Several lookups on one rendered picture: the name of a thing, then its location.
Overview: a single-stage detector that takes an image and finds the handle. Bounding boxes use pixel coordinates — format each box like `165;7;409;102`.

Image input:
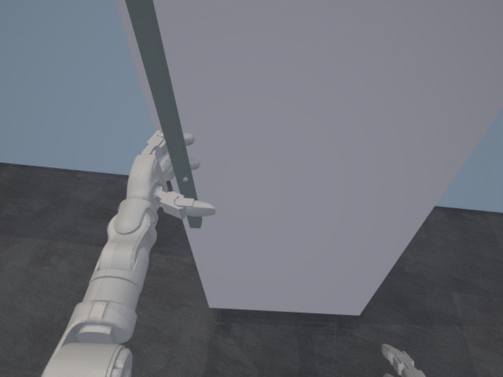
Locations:
125;0;202;229

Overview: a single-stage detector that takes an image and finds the left robot forearm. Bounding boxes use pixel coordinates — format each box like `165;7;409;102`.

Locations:
41;198;158;377

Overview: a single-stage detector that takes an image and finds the robot left upper arm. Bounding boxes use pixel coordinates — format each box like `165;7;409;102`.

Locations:
46;342;133;377

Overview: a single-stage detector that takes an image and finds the robot right hand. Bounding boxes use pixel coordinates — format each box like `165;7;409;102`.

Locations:
381;344;426;377

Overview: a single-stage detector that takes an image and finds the fridge door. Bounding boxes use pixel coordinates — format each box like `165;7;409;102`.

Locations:
115;0;503;316

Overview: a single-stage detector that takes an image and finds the robot left hand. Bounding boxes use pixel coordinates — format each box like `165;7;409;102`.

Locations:
127;130;215;219

